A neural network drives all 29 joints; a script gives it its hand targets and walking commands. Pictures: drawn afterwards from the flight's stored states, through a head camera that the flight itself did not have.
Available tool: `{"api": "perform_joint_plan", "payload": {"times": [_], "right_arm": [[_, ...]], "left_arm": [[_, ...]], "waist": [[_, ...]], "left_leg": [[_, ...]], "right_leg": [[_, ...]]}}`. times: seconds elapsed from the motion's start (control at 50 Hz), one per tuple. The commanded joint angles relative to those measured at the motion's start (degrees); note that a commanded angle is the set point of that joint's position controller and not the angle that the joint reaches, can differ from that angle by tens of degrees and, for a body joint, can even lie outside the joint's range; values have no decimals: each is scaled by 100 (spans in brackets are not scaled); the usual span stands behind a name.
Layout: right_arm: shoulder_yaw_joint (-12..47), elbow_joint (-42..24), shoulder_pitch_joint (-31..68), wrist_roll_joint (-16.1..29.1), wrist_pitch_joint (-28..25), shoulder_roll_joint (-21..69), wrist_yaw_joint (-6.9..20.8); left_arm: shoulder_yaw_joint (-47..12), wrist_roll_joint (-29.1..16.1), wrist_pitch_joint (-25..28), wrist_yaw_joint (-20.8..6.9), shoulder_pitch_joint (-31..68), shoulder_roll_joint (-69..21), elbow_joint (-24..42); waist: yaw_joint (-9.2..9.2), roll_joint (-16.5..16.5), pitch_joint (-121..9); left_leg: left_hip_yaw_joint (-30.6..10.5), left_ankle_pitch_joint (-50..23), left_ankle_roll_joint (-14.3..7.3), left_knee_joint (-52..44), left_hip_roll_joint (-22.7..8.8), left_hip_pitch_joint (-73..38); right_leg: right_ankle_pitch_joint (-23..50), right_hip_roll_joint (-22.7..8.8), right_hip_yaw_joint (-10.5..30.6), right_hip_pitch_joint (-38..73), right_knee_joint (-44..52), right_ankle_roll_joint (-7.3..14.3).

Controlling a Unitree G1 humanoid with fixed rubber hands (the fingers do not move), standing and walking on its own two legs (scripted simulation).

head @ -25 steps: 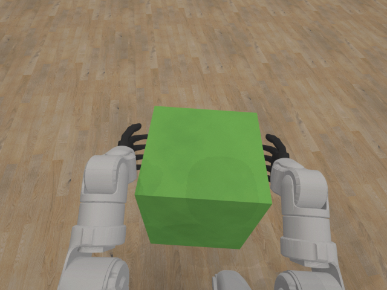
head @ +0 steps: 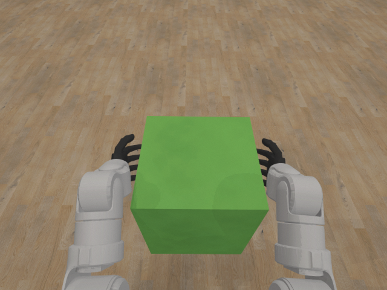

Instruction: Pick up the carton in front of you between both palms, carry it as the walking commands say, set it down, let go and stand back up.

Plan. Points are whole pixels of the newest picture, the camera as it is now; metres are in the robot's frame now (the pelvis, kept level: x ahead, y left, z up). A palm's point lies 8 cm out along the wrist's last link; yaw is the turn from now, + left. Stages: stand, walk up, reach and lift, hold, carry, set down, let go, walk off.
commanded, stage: carry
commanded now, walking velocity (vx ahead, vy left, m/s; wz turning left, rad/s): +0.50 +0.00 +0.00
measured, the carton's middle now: (197, 189) +0.34 +0.01 +0.02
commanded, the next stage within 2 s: none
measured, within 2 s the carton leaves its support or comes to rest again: neither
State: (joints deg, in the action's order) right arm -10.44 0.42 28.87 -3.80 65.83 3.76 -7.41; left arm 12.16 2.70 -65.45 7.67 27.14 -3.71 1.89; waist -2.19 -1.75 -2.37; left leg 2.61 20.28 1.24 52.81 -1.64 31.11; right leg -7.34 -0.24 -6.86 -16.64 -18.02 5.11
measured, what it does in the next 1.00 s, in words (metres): walks ahead: left foot, then right foot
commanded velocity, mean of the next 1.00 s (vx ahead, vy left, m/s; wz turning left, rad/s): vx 0.41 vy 0.00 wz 0.00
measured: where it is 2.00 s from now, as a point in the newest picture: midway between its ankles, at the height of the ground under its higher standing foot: (198, 202)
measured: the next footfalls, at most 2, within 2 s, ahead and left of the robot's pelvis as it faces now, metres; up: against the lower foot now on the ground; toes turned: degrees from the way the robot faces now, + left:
left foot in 0.26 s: +0.32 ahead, +0.14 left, +0.00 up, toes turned +7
right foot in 0.76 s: +0.68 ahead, -0.10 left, +0.00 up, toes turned -10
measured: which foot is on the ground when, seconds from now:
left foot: up 0.00-0.24, down 0.26-0.78, up 0.80-1.00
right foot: down 0.00-0.26, up 0.28-0.74, down 0.76-1.00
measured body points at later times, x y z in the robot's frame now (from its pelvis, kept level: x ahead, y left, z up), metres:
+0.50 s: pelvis +0.29 +0.06 +0.00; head +0.27 +0.07 +0.45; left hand +0.57 +0.19 +0.06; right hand +0.54 -0.11 +0.06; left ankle +0.28 +0.13 -0.75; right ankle +0.31 -0.08 -0.69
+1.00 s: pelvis +0.58 +0.00 +0.00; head +0.59 -0.02 +0.45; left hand +0.86 +0.15 +0.07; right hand +0.86 -0.16 +0.06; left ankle +0.62 +0.14 -0.69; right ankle +0.58 -0.08 -0.75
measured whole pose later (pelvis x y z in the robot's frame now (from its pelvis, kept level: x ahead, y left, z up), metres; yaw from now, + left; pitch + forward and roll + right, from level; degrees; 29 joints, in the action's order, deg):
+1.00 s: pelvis +0.58 +0.00 +0.00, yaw -1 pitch +4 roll +1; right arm -5.5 -18.6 8.7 -7.1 69.3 7.6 -5.3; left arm 6.3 5.9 -67.7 4.8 8.1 -7.6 18.5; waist -1.2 0.9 -4.1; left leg 5.2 17.0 0.8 50.0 -4.6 31.7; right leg -9.8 -2.7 -11.8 -13.8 -19.6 3.0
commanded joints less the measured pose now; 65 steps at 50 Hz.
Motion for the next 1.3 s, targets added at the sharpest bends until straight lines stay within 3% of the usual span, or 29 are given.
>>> {"api": "perform_joint_plan", "payload": {"times": [0.0, 0.16, 0.22, 0.24, 0.26, 0.28, 0.3, 0.34, 0.36, 0.42, 0.52, 0.66, 0.72, 0.74, 0.76, 0.78, 0.8, 0.84, 0.86, 0.9, 0.98, 1.06, 1.12, 1.14, 1.16, 1.18, 1.2, 1.22, 1.28], "right_arm": [[3911, -835, 2672, 1805, -105, 5972, 1222], [4530, -1667, 1560, 1902, 150, 5794, 1511], [4497, -1676, 1007, 1992, 243, 5714, 1659], [4443, -1646, 748, 1990, 262, 5672, 1700], [4354, -1603, 621, 1950, 276, 5537, 1723], [4330, -1466, 610, 1938, 231, 5590, 1748], [4353, -1546, 558, 1999, 207, 5692, 1768], [4452, -1732, 771, 2104, 160, 5914, 1790], [4525, -1848, 867, 2158, 128, 5967, 1795], [4620, -2053, 797, 2246, 60, 5957, 1811], [4637, -2206, 502, 2228, 77, 5633, 1840], [4466, -2314, 382, 2074, 324, 5073, 1723], [4448, -2295, 517, 2053, 445, 4921, 1691], [4431, -2287, 561, 2048, 479, 4853, 1685], [4498, -2390, 784, 2105, 543, 4890, 1684], [4542, -2378, 914, 2162, 568, 4984, 1705], [4558, -2255, 921, 2172, 531, 5196, 1719], [4546, -2229, 942, 2168, 420, 5525, 1755], [4567, -2243, 915, 2147, 359, 5643, 1753], [4642, -2281, 870, 2082, 261, 5825, 1713], [4666, -2436, 560, 1953, 168, 5793, 1595], [4668, -2599, 508, 2005, 291, 5494, 1580], [4607, -2426, 395, 2008, 406, 5329, 1665], [4558, -2349, 403, 2008, 451, 5258, 1702], [4467, -2233, 448, 1986, 489, 5141, 1732], [4359, -1977, 358, 1952, 474, 5143, 1767], [4329, -1788, 161, 1978, 422, 5257, 1790], [4324, -1770, 217, 1998, 370, 5428, 1803], [4393, -1953, 571, 2047, 262, 5805, 1812]], "left_arm": [[-4270, -2491, -115, -1693, 3293, -6101, 802], [-4412, -1837, -222, -1793, 1322, -5651, 1179], [-4479, -1749, -262, -1783, 877, -5638, 1276], [-4486, -1727, -282, -1781, 720, -5587, 1329], [-4493, -1727, -325, -1791, 762, -5514, 1423], [-4606, -1839, -379, -1789, 938, -5526, 1611], [-4698, -1887, -367, -1799, 1060, -5547, 1640], [-4771, -1964, -281, -1820, 1127, -5807, 1643], [-4785, -1982, -233, -1817, 1060, -5893, 1634], [-4831, -1946, -137, -1772, 749, -5992, 1644], [-4825, -1811, -103, -1673, 391, -5788, 1718], [-4724, -1857, -397, -1633, 511, -5182, 2023], [-4612, -1842, -504, -1646, 493, -5055, 1864], [-4547, -1825, -522, -1653, 426, -5039, 1762], [-4441, -1754, -509, -1657, 414, -4970, 1623], [-4407, -1758, -485, -1660, 361, -5112, 1473], [-4454, -1847, -475, -1682, 440, -5289, 1603], [-4583, -1943, -383, -1727, 701, -5718, 1785], [-4643, -1997, -336, -1756, 822, -5864, 1879], [-4721, -2068, -257, -1806, 877, -5972, 1961], [-4740, -2142, -239, -1860, 649, -5766, 2171], [-4637, -1978, -327, -1815, 336, -5494, 2139], [-4568, -1823, -407, -1785, 294, -5329, 1954], [-4551, -1760, -429, -1775, 304, -5275, 1850], [-4538, -1729, -468, -1762, 332, -5250, 1748], [-4613, -1758, -534, -1741, 392, -5247, 1756], [-4647, -1769, -548, -1749, 451, -5255, 1787], [-4697, -1816, -528, -1767, 635, -5384, 1792], [-4835, -2002, -397, -1791, 970, -5758, 1915]], "waist": [[114, -570, -2402], [49, -886, -1557], [178, -488, -1672], [247, -216, -1944], [304, 822, -2249], [347, 2082, -2291], [344, 1793, -2097], [331, 761, -1911], [308, 447, -1806], [293, 722, -1736], [302, 789, -1376], [353, 1008, -839], [216, 838, -1220], [111, 561, -1682], [20, -746, -2177], [-4, -1792, -2248], [78, -1252, -2198], [129, -211, -2035], [159, -61, -1923], [184, -359, -1886], [194, -713, -1792], [137, -815, -1722], [215, -407, -1510], [230, -280, -1559], [200, 378, -1796], [239, 1071, -2193], [264, 1365, -2289], [257, 1326, -2259], [224, 997, -2203]], "left_leg": [[236, -402, 105, -807, -34, 377], [664, -1690, -17, -2522, 38, -65], [1072, -1643, -163, -3127, 183, -1653], [803, -1209, -253, -2945, -52, -2754], [-1138, -699, -561, -3312, -1326, -3547], [-3114, -488, -1332, -3734, -2245, -4617], [-3206, -624, -1451, -3858, -2300, -4401], [-2308, -952, -1235, -3905, -2015, -3696], [-1865, -859, -1068, -4087, -1916, -3277], [-944, -572, -937, -4478, -1612, -2855], [-267, -1307, -885, -4577, -1364, -3098], [248, -2680, -748, -4103, -1211, -3436], [822, -3837, -486, -2608, -947, -3022], [963, -3348, -283, -1560, -778, -2234], [927, -1927, 25, 245, -275, -715], [473, 608, 84, 1392, 388, 670], [-102, 771, -103, 2173, 0, 1036], [-290, 279, -243, 1929, -452, 934], [-293, -16, -207, 1408, -589, 667], [29, -173, -116, 582, -466, 145], [437, -652, 9, -1063, -194, -275], [710, -1714, -5, -2041, -21, -721], [922, -3000, 9, -3436, -53, -1720], [655, -3573, -24, -3410, -418, -2430], [-182, -5893, -218, -2829, -1276, -3237], [-748, -6620, -825, -2569, -1808, -4044], [-1033, -5965, -1054, -2853, -1939, -3874], [-992, -5361, -1031, -3057, -1811, -3704], [-303, -3877, -536, -2995, -1253, -3018]], "right_leg": [[2041, -1389, 1280, 2471, 348, 360], [2463, -1174, 483, 2301, 248, 117], [2258, -1006, 93, 1627, -860, -149], [1758, -859, -21, 846, -1644, -290], [125, -521, -216, -128, -3096, -552], [-1937, 119, 5, -1959, -4214, -628], [-2226, -117, 555, -2490, -4965, -477], [-1764, -532, 708, -2471, -5033, -347], [-1433, -687, 741, -2263, -4682, -363], [-868, -657, 425, -1848, -3705, -525], [-5, -570, 9, -1966, -2196, -681], [367, -371, -390, -1630, -1169, -476], [65, 72, -925, 156, -619, -321], [-185, -211, -535, 1509, -718, -256], [-845, -1657, 1967, 2725, -275, 348], [-240, -2347, 3713, 3328, 427, 882], [323, -2419, 3261, 3252, 278, 895], [984, -2153, 2241, 2404, 214, 556], [1127, -2015, 1753, 1958, 366, 349], [1628, -1805, 959, 1557, 462, 172], [2489, -1462, 71, 1494, 278, 142], [2911, -1325, -240, 1568, -78, -28], [2074, -1049, -441, 1242, -872, -373], [1427, -1001, -373, 774, -1148, -507], [-106, -736, -299, 170, -1673, -748], [-1505, -573, 30, -359, -1800, -865], [-2021, -537, 103, -371, -1827, -858], [-2179, -517, 176, -248, -1601, -824], [-1029, -563, 147, 578, -433, -772]]}}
